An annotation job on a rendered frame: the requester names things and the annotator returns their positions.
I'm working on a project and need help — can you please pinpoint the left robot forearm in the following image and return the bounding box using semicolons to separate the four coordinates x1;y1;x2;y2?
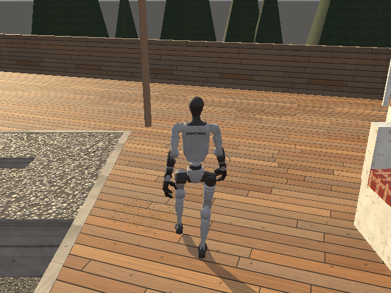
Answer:
164;149;176;181

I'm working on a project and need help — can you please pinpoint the right robot foot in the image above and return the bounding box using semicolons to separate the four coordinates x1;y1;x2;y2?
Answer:
198;243;207;259

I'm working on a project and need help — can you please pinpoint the left robot hand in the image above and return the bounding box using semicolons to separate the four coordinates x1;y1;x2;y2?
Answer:
163;180;177;198

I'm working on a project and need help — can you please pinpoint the left robot shin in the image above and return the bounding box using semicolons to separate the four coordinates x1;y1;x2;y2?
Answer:
175;190;183;226

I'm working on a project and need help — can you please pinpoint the right robot hand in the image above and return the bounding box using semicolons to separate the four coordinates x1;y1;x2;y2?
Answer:
214;168;227;181

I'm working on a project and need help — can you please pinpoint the right robot upper arm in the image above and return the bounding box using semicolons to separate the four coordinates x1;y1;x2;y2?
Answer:
209;123;223;156

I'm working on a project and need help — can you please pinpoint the right robot forearm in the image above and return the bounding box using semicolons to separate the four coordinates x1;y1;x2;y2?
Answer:
217;147;227;171

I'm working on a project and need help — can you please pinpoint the left robot upper arm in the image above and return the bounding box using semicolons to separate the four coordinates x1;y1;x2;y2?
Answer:
170;123;183;158

